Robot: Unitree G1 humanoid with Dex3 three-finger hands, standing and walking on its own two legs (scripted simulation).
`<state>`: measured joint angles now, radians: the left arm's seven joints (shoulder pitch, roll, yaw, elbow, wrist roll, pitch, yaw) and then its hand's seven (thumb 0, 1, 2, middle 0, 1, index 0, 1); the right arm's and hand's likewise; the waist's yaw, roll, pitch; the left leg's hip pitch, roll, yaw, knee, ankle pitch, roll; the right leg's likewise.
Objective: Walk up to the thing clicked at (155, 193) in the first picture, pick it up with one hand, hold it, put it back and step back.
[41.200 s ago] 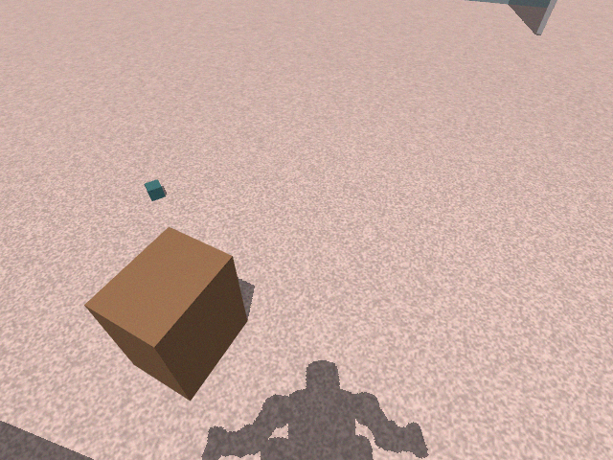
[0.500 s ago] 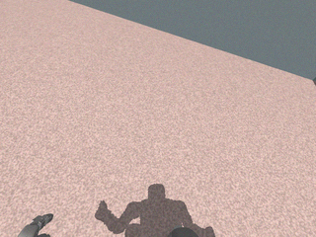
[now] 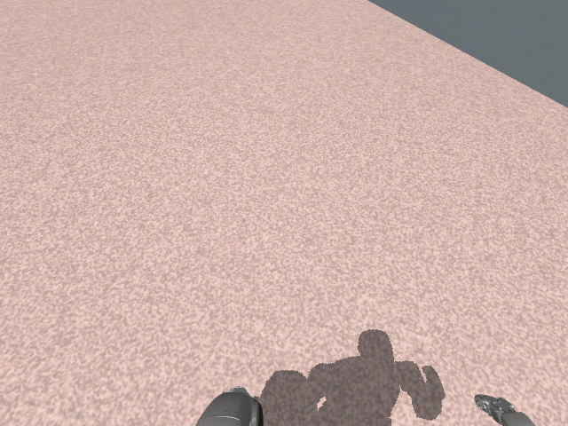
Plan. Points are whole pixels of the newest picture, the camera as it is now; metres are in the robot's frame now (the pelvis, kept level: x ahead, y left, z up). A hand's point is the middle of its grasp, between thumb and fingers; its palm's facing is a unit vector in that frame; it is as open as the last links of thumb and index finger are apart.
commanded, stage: walk up
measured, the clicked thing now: out of the picture -0.07 +1.53 -0.73
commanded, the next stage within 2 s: none
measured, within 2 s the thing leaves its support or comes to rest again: neither
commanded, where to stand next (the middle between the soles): +0.05 +0.03 m, yaw +86 degrees
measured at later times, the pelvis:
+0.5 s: pelvis +0.03 -0.10 -0.01, yaw +28 degrees
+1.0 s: pelvis -0.06 -0.06 +0.00, yaw +53 degrees
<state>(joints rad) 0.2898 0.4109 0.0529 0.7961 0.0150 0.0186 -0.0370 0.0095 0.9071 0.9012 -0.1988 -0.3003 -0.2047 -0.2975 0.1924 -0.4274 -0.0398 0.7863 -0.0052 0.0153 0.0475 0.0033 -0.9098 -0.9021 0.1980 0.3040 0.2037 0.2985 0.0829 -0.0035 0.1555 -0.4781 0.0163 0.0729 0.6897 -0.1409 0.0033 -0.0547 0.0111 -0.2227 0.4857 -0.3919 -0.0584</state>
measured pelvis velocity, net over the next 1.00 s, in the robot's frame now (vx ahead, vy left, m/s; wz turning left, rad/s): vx -0.06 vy -0.06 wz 0.93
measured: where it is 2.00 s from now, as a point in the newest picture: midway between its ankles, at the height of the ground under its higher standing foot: outside the picture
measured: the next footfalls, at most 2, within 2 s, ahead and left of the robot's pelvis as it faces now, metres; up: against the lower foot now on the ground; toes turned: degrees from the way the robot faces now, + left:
left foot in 0.04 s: +0.17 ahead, +0.07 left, +0.00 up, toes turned +7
right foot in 0.38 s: +0.18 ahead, -0.17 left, +0.00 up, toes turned +23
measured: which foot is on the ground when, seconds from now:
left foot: up 0.00-0.02, down 0.04-0.42, up 0.44-0.80, down 0.82-1.00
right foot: down 0.00-0.10, up 0.12-0.36, down 0.38-0.84, up 0.86-1.00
